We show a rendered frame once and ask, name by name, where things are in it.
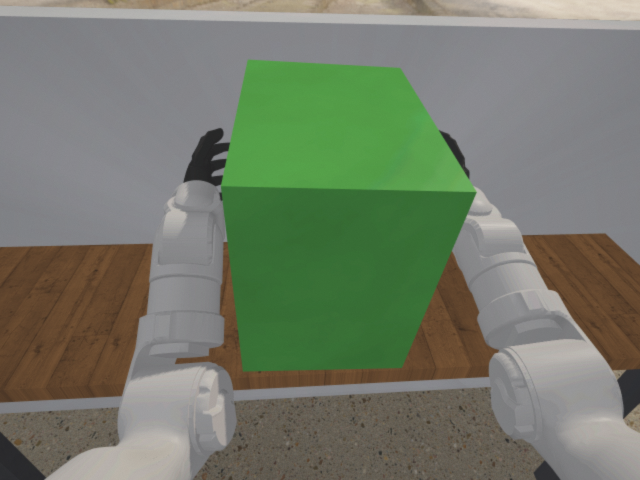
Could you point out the robot right hand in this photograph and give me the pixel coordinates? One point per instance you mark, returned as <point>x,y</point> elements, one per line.
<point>455,150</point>

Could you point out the robot right forearm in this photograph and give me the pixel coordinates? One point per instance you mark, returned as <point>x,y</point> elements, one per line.
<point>515,306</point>

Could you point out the left robot upper arm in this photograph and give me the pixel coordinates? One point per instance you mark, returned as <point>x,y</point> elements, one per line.
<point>172,418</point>

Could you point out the robot left hand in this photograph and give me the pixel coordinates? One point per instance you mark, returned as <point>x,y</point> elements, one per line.
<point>201,167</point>

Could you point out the robot left forearm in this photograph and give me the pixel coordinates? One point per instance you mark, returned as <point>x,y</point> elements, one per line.
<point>183,314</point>

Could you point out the table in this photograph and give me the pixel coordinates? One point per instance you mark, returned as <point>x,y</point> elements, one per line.
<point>69,319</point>

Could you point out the carton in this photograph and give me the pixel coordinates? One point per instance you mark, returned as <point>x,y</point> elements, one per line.
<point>342,204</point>

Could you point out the right robot upper arm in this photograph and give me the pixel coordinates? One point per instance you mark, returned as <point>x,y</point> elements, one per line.
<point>560,397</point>

